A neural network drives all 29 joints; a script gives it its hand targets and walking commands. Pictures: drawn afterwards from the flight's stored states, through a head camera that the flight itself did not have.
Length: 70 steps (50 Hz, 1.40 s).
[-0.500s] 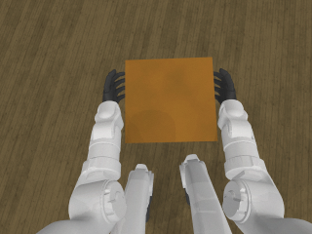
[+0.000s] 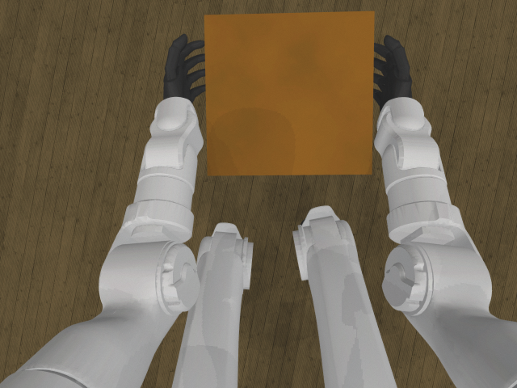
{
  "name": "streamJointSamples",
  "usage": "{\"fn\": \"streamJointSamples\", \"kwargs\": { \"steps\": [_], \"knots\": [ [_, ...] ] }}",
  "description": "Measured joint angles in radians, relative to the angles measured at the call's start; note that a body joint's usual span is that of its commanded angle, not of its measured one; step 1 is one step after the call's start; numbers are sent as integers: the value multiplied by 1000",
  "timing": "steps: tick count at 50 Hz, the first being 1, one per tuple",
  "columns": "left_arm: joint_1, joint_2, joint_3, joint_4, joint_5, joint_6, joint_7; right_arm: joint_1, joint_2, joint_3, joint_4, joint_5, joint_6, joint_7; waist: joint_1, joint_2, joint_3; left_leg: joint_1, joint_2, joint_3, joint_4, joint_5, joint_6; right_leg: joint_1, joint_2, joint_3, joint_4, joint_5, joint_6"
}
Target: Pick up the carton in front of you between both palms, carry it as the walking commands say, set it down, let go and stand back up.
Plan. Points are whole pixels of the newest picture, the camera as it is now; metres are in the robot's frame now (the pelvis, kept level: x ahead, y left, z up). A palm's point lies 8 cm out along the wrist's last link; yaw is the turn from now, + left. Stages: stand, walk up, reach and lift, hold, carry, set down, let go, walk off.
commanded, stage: set down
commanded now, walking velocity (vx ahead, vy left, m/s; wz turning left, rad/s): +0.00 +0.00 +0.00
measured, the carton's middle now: (283, 113) +0.47 -0.07 -0.20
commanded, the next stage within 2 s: none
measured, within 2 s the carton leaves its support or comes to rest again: rests again in 1.02 s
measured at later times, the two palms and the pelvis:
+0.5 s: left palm (201, 107) +0.51 +0.07 -0.23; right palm (374, 102) +0.47 -0.23 -0.22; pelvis -0.01 +0.00 -0.08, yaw +1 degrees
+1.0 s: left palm (200, 112) +0.51 +0.08 -0.25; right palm (365, 113) +0.46 -0.22 -0.26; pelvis -0.01 +0.01 -0.08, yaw +1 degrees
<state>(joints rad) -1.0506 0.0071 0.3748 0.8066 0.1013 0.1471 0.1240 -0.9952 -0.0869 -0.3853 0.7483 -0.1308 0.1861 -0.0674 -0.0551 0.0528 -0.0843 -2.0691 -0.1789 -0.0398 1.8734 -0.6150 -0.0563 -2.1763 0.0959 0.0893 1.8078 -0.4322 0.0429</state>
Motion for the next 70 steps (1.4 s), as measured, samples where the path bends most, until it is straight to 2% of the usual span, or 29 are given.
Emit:
{"fn": "streamJointSamples", "kwargs": {
  "steps": [13,16,21,30,43,52,70],
  "knots": [
    [-153,65,-63,91,-53,-10,39,-146,-78,23,86,52,-7,-9,-26,8,150,-139,-26,11,177,-15,-15,-136,4,-4,169,-7,14],
    [-183,73,-91,106,-74,-8,53,-157,-100,33,94,81,-11,-10,-41,3,205,-139,-44,11,213,-19,-20,-132,-15,-9,212,-22,11],
    [-187,86,-139,107,-96,-1,69,-160,-107,31,106,115,-17,-9,-48,-15,219,-157,-55,0,255,-30,-26,-143,-30,-27,249,-38,3],
    [-204,87,-129,162,-66,-1,72,-191,-106,-13,183,77,-24,11,-48,-2,206,-183,-54,2,280,-24,-9,-153,-41,-35,261,-41,13],
    [-257,98,-106,233,-35,-17,52,-214,-123,-23,228,39,-32,41,-45,17,252,-182,-40,20,288,-16,11,-143,-61,-35,271,-45,12],
    [-267,121,-134,266,-60,-42,33,-231,-139,8,272,64,-57,36,-43,20,292,-177,-26,23,311,-26,14,-139,-77,-49,295,-57,-2],
    [-319,163,-143,349,-56,-73,-23,-292,-175,20,384,77,-107,76,-47,21,333,-183,3,31,346,-7,25,-137,-96,-65,324,-39,-15]
  ]
}}
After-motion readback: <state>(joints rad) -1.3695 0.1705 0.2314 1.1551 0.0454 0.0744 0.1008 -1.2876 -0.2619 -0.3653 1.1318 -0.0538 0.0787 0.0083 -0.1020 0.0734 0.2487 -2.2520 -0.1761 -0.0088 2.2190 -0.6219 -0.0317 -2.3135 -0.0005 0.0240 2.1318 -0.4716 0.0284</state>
